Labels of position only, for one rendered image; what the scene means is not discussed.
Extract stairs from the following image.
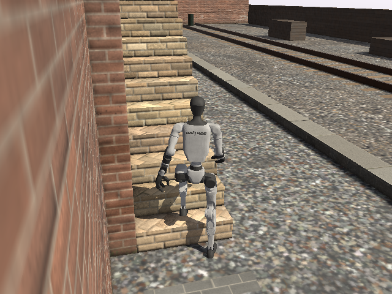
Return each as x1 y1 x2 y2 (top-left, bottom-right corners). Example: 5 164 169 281
119 0 233 253

